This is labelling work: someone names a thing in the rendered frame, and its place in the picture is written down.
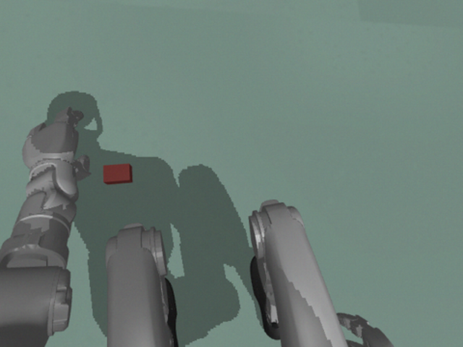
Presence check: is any left robot foot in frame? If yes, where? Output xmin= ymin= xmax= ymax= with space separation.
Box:
xmin=165 ymin=278 xmax=179 ymax=347

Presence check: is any right robot hand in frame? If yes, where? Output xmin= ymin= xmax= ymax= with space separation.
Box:
xmin=337 ymin=313 xmax=394 ymax=347

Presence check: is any left robot arm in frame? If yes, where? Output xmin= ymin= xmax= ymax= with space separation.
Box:
xmin=0 ymin=159 xmax=79 ymax=347

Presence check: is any left robot hand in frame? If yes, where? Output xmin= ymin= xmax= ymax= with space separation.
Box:
xmin=22 ymin=107 xmax=91 ymax=181

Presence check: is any right robot foot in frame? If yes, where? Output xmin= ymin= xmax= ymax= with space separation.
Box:
xmin=250 ymin=256 xmax=281 ymax=340

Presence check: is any small box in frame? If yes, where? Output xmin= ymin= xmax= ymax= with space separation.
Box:
xmin=103 ymin=163 xmax=132 ymax=184

